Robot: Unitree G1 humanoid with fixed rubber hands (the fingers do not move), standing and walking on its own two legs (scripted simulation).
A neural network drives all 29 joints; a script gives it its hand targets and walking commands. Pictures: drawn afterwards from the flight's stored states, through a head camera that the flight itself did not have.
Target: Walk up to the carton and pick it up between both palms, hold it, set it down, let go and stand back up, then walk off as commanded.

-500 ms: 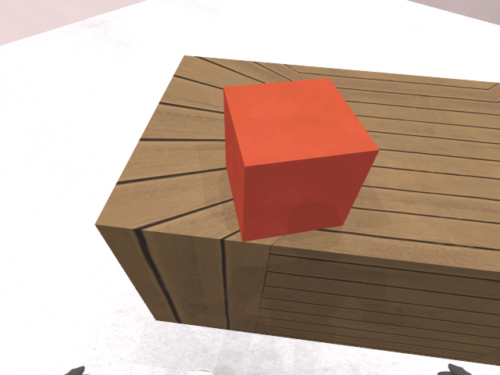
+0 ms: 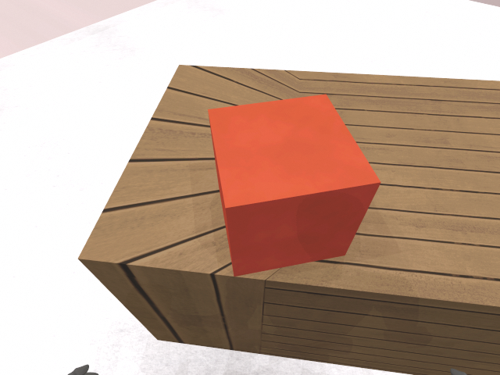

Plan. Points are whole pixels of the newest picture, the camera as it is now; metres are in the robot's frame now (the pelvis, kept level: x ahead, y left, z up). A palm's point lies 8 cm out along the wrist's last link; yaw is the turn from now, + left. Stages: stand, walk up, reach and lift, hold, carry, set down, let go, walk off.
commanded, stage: walk up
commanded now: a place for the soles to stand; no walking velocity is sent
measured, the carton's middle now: (279, 186) +0.45 -0.03 +0.02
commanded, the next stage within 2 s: reach and lift in 1.38 s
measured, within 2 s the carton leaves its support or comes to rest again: neither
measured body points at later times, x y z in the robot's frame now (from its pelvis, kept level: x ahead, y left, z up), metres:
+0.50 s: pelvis +0.00 +0.01 +0.00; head +0.03 +0.03 +0.45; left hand +0.11 +0.32 -0.10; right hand +0.13 -0.31 -0.07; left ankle +0.01 +0.15 -0.71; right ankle +0.01 -0.12 -0.71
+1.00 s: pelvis -0.03 +0.01 +0.00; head -0.02 +0.02 +0.45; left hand +0.08 +0.33 -0.10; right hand +0.10 -0.31 -0.07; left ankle +0.01 +0.15 -0.71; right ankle +0.01 -0.12 -0.71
